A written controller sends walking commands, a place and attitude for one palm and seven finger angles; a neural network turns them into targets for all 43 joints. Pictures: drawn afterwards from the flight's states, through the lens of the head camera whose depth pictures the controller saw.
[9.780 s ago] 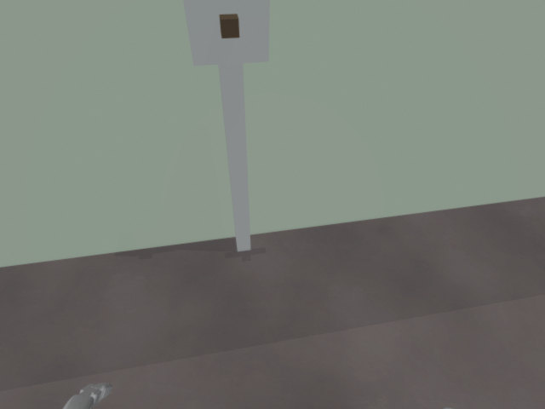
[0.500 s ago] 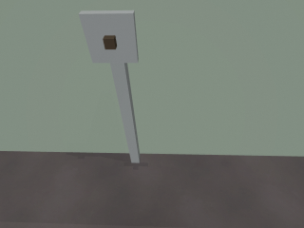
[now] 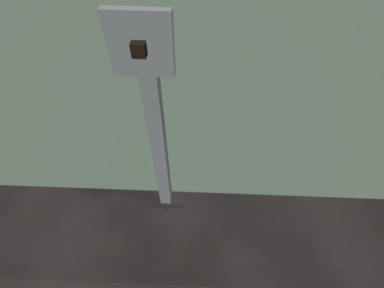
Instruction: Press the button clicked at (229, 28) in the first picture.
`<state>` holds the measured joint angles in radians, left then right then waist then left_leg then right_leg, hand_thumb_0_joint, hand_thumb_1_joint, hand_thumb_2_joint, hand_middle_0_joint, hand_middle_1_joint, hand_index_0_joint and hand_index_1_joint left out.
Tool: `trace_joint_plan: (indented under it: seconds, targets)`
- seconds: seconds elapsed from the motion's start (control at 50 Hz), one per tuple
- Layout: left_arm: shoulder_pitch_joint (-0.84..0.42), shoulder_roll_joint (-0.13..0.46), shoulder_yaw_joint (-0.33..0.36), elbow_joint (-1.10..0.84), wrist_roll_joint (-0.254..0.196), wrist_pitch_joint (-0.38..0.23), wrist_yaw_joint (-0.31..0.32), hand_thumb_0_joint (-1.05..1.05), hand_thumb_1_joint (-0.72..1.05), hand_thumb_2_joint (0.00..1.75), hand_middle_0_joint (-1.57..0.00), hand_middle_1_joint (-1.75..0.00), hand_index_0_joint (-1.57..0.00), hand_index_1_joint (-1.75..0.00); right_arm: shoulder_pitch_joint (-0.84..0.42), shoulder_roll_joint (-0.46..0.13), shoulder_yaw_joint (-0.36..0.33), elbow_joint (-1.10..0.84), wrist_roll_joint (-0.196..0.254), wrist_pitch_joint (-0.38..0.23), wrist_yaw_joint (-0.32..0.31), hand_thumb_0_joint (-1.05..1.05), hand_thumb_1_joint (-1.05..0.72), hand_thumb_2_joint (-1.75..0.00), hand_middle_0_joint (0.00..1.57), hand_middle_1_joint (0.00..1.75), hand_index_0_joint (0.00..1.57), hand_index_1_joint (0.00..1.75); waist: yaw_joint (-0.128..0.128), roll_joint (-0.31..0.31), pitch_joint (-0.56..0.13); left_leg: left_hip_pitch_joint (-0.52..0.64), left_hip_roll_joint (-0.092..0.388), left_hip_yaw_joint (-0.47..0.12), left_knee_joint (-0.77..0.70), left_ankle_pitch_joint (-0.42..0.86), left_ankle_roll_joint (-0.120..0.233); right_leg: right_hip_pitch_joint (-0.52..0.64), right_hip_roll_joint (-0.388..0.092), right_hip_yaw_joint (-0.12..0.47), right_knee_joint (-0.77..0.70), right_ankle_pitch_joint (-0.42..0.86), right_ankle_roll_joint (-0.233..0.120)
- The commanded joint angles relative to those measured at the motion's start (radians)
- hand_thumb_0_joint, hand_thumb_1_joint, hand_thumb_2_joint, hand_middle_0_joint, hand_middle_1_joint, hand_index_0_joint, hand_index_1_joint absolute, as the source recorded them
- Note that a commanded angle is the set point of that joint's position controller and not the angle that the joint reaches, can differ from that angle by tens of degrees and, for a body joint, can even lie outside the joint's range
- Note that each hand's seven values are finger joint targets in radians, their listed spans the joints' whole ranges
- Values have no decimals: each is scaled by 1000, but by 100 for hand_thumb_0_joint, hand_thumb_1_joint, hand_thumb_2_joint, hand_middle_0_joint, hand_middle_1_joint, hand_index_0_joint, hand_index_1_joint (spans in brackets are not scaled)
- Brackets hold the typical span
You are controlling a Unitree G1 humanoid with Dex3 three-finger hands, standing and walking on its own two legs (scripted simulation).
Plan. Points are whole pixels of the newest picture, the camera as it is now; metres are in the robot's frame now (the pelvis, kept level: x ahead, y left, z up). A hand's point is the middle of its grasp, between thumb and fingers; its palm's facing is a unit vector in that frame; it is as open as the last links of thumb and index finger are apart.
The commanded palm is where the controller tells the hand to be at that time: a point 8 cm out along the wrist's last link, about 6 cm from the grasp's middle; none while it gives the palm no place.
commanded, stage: look again from close up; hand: left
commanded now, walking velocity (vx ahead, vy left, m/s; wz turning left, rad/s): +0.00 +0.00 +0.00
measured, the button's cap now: (139, 49) +0.64 +0.19 +0.18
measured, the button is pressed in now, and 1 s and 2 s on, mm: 0 0 0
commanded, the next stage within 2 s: shuffle to correct the standing spot in 0.56 s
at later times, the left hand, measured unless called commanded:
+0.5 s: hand out of the picture -0.03 +0.14 -0.17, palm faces +0.06 -0.99 -0.16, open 7.4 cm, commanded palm none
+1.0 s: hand out of the picture -0.05 +0.14 -0.19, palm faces +0.14 -0.98 -0.12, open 7.4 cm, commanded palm none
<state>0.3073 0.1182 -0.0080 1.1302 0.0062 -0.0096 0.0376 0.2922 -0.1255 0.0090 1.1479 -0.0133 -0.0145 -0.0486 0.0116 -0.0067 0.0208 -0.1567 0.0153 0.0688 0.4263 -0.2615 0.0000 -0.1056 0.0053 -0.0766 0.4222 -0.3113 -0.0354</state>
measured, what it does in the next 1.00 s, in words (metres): stands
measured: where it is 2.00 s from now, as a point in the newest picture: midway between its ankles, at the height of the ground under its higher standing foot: outside the picture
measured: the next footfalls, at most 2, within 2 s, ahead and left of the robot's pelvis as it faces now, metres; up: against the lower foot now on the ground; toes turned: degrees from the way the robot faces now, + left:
right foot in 1.40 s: +0.28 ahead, -0.14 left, +0.00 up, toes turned -7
left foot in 1.96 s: +0.20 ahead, +0.09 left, +0.00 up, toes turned +4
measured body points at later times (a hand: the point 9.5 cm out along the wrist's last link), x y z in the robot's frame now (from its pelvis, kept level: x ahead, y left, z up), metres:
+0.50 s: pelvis +0.00 -0.01 +0.00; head +0.01 -0.01 +0.45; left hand -0.03 +0.19 -0.16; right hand -0.02 -0.21 -0.16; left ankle -0.02 +0.12 -0.74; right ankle -0.05 -0.09 -0.74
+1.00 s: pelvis +0.04 +0.00 -0.02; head +0.04 +0.03 +0.43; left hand -0.06 +0.19 -0.18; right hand +0.02 -0.22 -0.16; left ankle +0.02 +0.10 -0.74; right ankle -0.05 -0.09 -0.74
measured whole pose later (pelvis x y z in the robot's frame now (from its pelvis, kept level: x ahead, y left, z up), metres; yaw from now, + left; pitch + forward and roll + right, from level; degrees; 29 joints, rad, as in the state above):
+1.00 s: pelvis +0.04 +0.00 -0.02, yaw +2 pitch +0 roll -1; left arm 0.46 0.12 0.03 1.13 0.02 -0.02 0.02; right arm 0.35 -0.11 -0.01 1.13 -0.02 -0.02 -0.02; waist 0.03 -0.04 0.01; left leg -0.26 0.05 0.11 0.62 -0.33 0.02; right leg -0.08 0.02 -0.12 0.52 -0.43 -0.05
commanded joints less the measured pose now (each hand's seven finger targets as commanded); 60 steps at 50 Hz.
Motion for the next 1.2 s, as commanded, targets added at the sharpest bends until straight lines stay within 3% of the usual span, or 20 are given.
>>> trace_joint_plan:
  seconds: [0.0, 0.1, 0.58, 0.66, 0.7, 0.76, 0.8, 0.84, 0.9, 0.92, 0.94, 0.96, 0.98, 1.0, 1.02, 1.04, 1.06, 1.08, 1.12, 1.18]
  targets:
    - [97, 73, 9, -12, 3, -14, 2, 0, 90, 90, -20, -30, -20, -30, 73, -78, -5, -21, 2, -10, -4, 0, -90, -90, 20, 30, 20, 30, 3, -6, 70, -10, 105, -94, -72, 277, 34, -49, -118, 98, -79, 257, -8]
    - [96, 81, 11, -18, 2, -17, 3, 0, 90, 90, -20, -30, -20, -30, 78, -82, -4, -17, 1, -13, -2, 0, -90, -90, 20, 30, 20, 30, 0, -1, 33, 10, 104, -92, -69, 297, 33, -32, -119, 101, -73, 277, -9]
    - [132, 76, 11, -12, 1, -24, 7, 0, 90, 90, -20, -30, -20, -30, 86, -65, -2, -3, 2, -13, -2, 0, -90, -90, 20, 30, 20, 30, -2, 5, 51, -4, 91, -85, -65, 245, 24, -35, -125, 106, -93, 302, -13]
    - [142, 70, 11, -8, 2, -25, 6, 0, 90, 90, -20, -30, -20, -30, 94, -60, -2, 1, 1, -11, -1, 0, -90, -90, 20, 30, 20, 30, -3, -4, 47, -11, 87, -79, -58, 195, 23, -31, -124, 108, -106, 249, -12]
    - [152, 76, 19, -6, 7, -21, 3, 0, 90, 90, -20, -30, -20, -30, 100, -69, -7, 2, -2, -7, 3, 0, -90, -90, 20, 30, 20, 30, -1, -22, 53, -37, 75, -64, -29, 78, 26, -33, -120, 115, -104, 86, -25]
    - [175, 98, 38, -8, 9, -11, -5, 0, 90, 90, -20, -30, -20, -30, 76, -52, -10, -18, -9, -1, 13, 0, -90, -90, 20, 30, 20, 30, 17, -75, 144, -175, 36, -15, 51, -72, 21, -51, -160, 194, -176, -190, -65]
    - [209, 111, 49, -10, 12, -11, -5, 0, 90, 90, -20, -30, -20, -30, 51, -48, -15, -42, -11, 1, 18, 0, -90, -90, 20, 30, 20, 30, 28, -143, 177, -256, 32, 17, 182, -106, 16, -47, -225, 286, -242, -266, -106]
    - [228, 110, 56, -12, 16, -19, -7, 0, 90, 90, -20, -30, -20, -30, 20, -50, -21, -66, -12, -4, 22, 0, -90, -90, 20, 30, 20, 30, 33, -104, 205, -324, 52, 10, 282, -150, 17, -42, -278, 333, -254, -198, -155]
    - [220, 114, 64, -19, 24, -30, -7, 0, 90, 90, -20, -30, -20, -30, 32, -35, -28, -79, -7, -16, 30, 0, -90, -90, 20, 30, 20, 30, 10, -51, 173, -296, 68, 17, 258, -182, 21, -32, -298, 282, -186, -18, -182]
    - [201, 117, 65, -24, 23, -32, -9, 0, 90, 90, -20, -30, -20, -30, 74, -26, -28, -72, -5, -22, 31, 0, -90, -90, 20, 30, 20, 30, -15, -35, 140, -215, 62, 25, 175, -147, 25, -52, -278, 233, -122, 45, -167]
    - [175, 108, 62, -30, 18, -31, -12, 0, 90, 90, -20, -30, -20, -30, 145, -25, -27, -48, -5, -29, 29, 0, -90, -90, 20, 30, 20, 30, -47, -4, 111, -73, 49, 33, 68, -65, 33, -126, -223, 159, -28, 68, -132]
    - [161, 72, 56, -40, 12, -31, -18, 0, 90, 90, -20, -30, -20, -30, 243, -65, -34, -15, -11, -40, 22, 0, -90, -90, 20, 30, 20, 30, -78, 125, 77, 67, 112, -84, -24, 26, 77, -219, -114, 59, 171, 80, -81]
    - [149, 31, 45, -63, 5, -35, -24, 0, 90, 90, -20, -30, -20, -30, 337, -148, -53, 9, -22, -43, 10, 0, -90, -90, 20, 30, 20, 30, -98, 323, 38, 194, 318, -372, -126, 75, 182, -407, -11, -58, 420, -128, -22]
    - [64, 49, 42, -98, 17, -39, -23, 0, 90, 90, -20, -30, -20, -30, 379, -161, -55, 15, -17, -35, 4, 0, -90, -90, 20, 30, 20, 30, -118, 288, 68, 193, 398, -479, -185, 125, 255, -509, 7, -14, 616, -296, -28]
    - [39, 54, 49, -97, 25, -35, -21, 0, 90, 90, -20, -30, -20, -30, 352, -140, -46, 14, -18, -35, 1, 0, -90, -90, 20, 30, 20, 30, -100, 227, 120, 131, 401, -446, -197, 177, 261, -554, -41, 42, 730, -259, -31]
    - [32, 51, 53, -90, 24, -33, -24, 0, 90, 90, -20, -30, -20, -30, 304, -99, -37, 0, -13, -41, -1, 0, -90, -90, 20, 30, 20, 30, -75, 125, 156, 52, 389, -403, -212, 204, 254, -561, -71, 63, 773, -193, -23]
    - [43, 38, 53, -86, 23, -29, -30, 0, 90, 90, -20, -30, -20, -30, 246, -88, -32, -22, -13, -48, 1, 0, -90, -90, 20, 30, 20, 30, -45, 63, 161, 11, 368, -345, -218, 205, 236, -545, -92, 73, 773, -139, -11]
    - [47, 24, 50, -82, 25, -24, -35, 0, 90, 90, -20, -30, -20, -30, 231, -86, -30, -30, -12, -56, 1, 0, -90, -90, 20, 30, 20, 30, -34, 37, 153, -6, 335, -285, -223, 240, 214, -522, -99, 65, 767, -84, 0]
    - [57, 9, 50, -82, 24, -17, -42, 0, 90, 90, -20, -30, -20, -30, 214, -88, -31, -31, -11, -68, -2, 0, -90, -90, 20, 30, 20, 30, -10, 49, 106, 15, 291, -183, -213, 349, 197, -501, -103, 48, 718, -24, 19]
    - [-6, 11, 53, -110, 22, -8, -46, 0, 90, 90, -20, -30, -20, -30, 222, -88, -34, -26, -13, -69, 0, 0, -90, -90, 20, 30, 20, 30, -19, 124, 98, 42, 250, -91, -204, 411, 181, -497, -104, 10, 590, 11, 32]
